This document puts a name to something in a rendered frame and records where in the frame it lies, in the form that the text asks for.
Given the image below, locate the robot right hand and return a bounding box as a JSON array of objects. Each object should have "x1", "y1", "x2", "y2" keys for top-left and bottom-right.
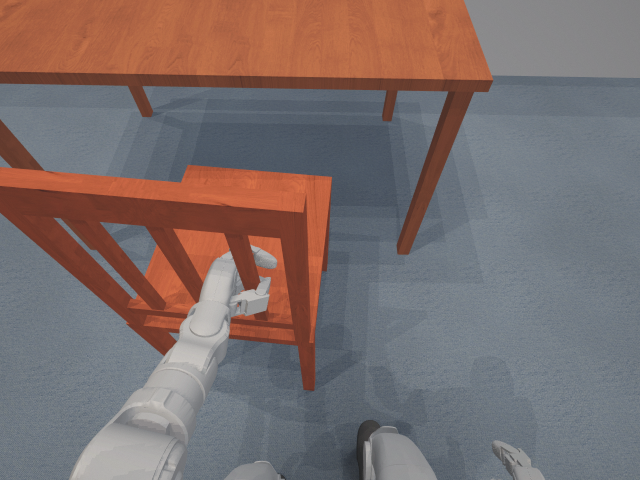
[{"x1": 490, "y1": 440, "x2": 545, "y2": 480}]

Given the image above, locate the robot left upper arm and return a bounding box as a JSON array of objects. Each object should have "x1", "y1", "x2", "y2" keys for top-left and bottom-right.
[{"x1": 75, "y1": 423, "x2": 188, "y2": 480}]

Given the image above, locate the robot left hand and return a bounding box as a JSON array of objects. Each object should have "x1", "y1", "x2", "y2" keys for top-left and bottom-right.
[{"x1": 199, "y1": 245, "x2": 277, "y2": 317}]

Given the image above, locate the right robot shin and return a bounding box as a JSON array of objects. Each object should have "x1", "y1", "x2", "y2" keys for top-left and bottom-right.
[{"x1": 370, "y1": 426, "x2": 399, "y2": 438}]

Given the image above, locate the chair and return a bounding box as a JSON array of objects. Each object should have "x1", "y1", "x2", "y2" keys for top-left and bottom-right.
[{"x1": 0, "y1": 165, "x2": 332, "y2": 391}]

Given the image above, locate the robot right foot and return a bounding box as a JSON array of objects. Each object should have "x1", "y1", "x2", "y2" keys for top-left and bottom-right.
[{"x1": 357, "y1": 420, "x2": 380, "y2": 480}]

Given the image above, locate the robot left forearm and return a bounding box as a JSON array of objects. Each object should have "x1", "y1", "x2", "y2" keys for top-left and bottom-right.
[{"x1": 69, "y1": 300, "x2": 231, "y2": 480}]

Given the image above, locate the table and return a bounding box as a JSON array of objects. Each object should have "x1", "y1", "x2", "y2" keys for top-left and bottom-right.
[{"x1": 0, "y1": 0, "x2": 493, "y2": 255}]

